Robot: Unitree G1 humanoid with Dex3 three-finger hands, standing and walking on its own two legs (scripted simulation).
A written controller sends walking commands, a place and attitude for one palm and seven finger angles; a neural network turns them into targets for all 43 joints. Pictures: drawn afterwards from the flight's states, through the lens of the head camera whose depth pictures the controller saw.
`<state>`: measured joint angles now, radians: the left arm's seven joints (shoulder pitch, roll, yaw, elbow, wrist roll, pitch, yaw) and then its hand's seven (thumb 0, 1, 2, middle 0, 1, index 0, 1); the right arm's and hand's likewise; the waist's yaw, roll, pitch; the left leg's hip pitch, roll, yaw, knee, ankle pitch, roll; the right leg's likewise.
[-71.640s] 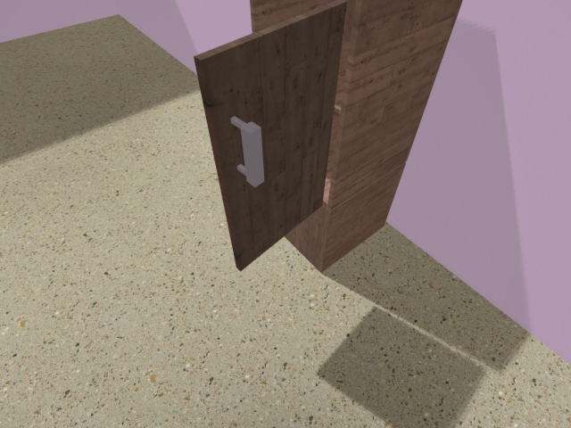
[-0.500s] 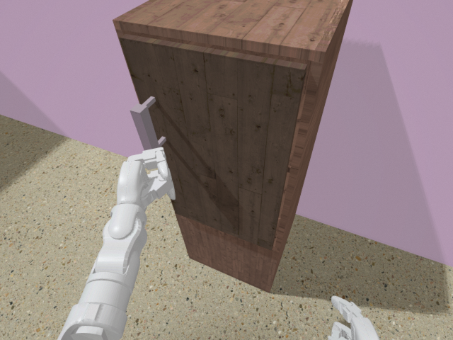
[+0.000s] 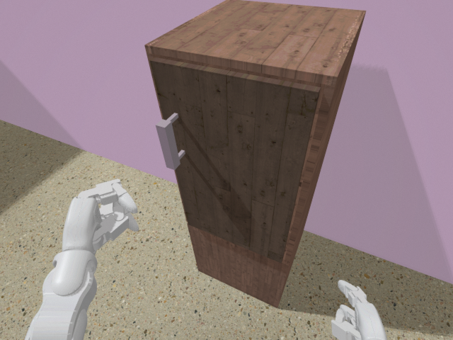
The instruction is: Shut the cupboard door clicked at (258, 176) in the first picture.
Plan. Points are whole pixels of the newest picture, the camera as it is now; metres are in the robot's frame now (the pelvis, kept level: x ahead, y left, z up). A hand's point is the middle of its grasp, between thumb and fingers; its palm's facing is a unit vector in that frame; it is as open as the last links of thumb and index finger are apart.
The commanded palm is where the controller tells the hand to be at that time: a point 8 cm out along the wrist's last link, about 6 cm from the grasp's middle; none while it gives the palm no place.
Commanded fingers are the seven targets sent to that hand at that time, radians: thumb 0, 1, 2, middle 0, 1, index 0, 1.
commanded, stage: draw the hand back to the body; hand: left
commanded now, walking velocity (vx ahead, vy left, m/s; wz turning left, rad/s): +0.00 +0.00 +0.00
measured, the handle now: (173, 140) +0.54 +0.17 +0.07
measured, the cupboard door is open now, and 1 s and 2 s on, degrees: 0 0 0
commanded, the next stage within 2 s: step back with the hand held close in 0.90 s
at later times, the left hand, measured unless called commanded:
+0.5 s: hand (37, 242) +0.20 +0.27 +0.16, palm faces +0.43 -0.81 -0.39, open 5.9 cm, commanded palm +0.15 +0.31 +0.18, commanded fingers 0.00 0.90 0.90 -0.20 -0.30 -0.20 -0.30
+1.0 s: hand (39, 241) +0.20 +0.27 +0.17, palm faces +0.45 -0.79 -0.40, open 7.4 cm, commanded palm +0.15 +0.30 +0.18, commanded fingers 0.00 0.90 0.90 -0.20 -0.30 -0.20 -0.30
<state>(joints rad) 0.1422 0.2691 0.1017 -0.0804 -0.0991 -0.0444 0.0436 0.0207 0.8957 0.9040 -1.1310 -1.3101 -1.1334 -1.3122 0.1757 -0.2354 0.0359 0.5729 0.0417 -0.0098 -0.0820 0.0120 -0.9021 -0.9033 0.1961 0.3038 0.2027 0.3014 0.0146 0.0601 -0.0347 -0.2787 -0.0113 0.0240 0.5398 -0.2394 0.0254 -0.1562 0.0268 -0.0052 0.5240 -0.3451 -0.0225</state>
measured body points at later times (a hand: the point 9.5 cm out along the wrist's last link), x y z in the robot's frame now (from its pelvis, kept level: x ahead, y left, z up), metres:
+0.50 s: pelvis +0.01 +0.01 +0.01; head -0.01 -0.02 +0.46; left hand +0.17 +0.31 +0.18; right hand +0.20 -0.20 -0.08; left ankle +0.03 +0.10 -0.73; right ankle -0.04 -0.10 -0.73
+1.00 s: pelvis +0.02 +0.00 +0.01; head -0.01 -0.03 +0.46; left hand +0.17 +0.31 +0.19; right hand +0.21 -0.21 -0.08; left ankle +0.03 +0.10 -0.73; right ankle -0.04 -0.10 -0.73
